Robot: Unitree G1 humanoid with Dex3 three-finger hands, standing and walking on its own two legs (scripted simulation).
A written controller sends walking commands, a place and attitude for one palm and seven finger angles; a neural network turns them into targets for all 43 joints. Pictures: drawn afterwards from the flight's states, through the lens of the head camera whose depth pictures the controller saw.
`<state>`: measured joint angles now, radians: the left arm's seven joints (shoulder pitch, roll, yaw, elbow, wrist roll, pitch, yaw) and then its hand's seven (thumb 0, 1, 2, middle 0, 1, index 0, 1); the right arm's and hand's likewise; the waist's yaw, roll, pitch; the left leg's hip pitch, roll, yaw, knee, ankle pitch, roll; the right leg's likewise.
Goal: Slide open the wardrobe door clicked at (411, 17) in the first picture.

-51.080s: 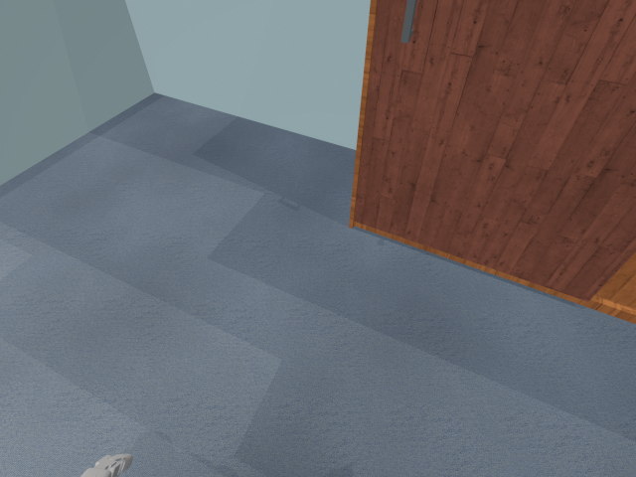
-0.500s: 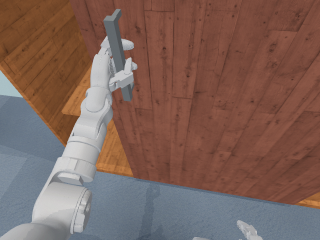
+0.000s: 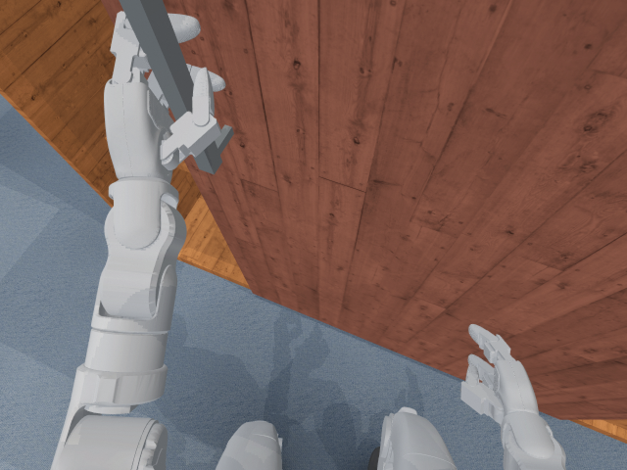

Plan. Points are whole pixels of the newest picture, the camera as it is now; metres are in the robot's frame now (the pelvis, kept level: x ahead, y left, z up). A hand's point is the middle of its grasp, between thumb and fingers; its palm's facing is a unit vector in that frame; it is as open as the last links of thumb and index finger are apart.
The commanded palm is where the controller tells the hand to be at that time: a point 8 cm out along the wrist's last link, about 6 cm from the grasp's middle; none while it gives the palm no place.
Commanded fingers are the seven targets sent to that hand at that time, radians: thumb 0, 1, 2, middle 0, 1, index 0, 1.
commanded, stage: step sideways, sliding the door along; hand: left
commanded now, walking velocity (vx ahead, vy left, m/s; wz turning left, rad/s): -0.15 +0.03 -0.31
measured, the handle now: (191, 78) +0.43 +0.22 +0.19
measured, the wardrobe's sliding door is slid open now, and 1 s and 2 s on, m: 0.34 0.53 0.62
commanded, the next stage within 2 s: stop walking and hold the door there in 1.78 s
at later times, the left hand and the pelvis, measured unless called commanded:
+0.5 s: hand (291, 145) +0.37 +0.10 +0.19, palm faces +0.31 -0.95 +0.03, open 7.0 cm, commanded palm +0.32 +0.07 +0.18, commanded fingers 0.00 0.90 0.90 -0.45 -1.40 -0.45 -1.40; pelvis +0.08 -0.06 +0.00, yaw -1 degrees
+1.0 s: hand (406, 192) +0.34 +0.00 +0.18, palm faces +0.20 -0.98 +0.02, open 7.2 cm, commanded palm +0.30 +0.00 +0.17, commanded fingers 0.00 0.90 0.90 -0.45 -1.40 -0.45 -1.40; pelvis +0.05 -0.11 -0.01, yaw -7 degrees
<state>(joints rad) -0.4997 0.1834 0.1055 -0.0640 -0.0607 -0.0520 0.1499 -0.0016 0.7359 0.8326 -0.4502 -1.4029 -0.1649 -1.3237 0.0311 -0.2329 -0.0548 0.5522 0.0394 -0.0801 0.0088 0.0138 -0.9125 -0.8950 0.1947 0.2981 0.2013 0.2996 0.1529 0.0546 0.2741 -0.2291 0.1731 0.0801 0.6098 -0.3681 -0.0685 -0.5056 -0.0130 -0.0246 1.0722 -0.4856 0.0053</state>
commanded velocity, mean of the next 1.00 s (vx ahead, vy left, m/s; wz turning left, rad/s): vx -0.26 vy -0.15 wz -0.24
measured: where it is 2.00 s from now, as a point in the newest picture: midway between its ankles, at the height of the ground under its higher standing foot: outside the picture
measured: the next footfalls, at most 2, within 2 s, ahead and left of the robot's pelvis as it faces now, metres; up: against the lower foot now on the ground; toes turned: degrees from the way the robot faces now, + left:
right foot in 0.16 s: +0.12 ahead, -0.21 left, +0.00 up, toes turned -5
left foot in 0.36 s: +0.07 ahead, +0.04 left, +0.00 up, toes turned +8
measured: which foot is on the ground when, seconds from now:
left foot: down 0.00-0.16, up 0.18-0.34, down 0.36-0.84, up 0.86-1.00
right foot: up 0.00-0.14, down 0.16-0.36, up 0.38-0.78, down 0.80-1.00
